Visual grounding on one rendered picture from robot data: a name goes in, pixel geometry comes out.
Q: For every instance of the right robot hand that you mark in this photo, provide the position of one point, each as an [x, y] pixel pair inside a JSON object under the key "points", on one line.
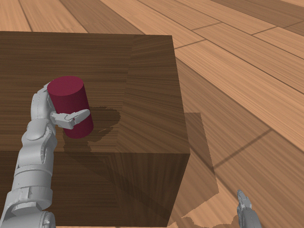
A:
{"points": [[247, 218]]}

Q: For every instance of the left robot hand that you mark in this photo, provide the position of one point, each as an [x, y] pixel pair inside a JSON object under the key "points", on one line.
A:
{"points": [[42, 107]]}

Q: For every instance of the can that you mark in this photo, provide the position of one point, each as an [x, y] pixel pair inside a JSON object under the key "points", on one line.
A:
{"points": [[68, 95]]}

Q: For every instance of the left robot arm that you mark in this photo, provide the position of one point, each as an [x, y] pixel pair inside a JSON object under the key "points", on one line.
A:
{"points": [[31, 189]]}

